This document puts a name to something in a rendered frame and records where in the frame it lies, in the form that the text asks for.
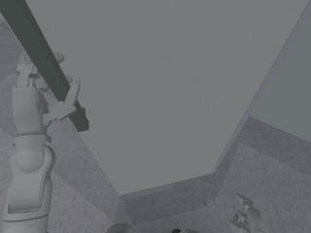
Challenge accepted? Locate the handle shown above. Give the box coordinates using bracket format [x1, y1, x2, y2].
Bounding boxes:
[0, 0, 89, 132]

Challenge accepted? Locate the robot left forearm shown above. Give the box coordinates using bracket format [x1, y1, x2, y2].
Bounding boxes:
[1, 133, 56, 233]

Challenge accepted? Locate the robot left thigh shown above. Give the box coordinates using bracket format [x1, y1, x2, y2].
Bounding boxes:
[105, 223, 136, 233]

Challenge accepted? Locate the robot left hand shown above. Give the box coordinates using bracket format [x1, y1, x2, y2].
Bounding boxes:
[12, 51, 81, 135]

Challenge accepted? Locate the fridge door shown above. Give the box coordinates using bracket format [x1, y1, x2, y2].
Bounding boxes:
[0, 0, 309, 195]

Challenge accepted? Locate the robot right hand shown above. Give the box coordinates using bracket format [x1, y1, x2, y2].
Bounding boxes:
[230, 193, 268, 233]

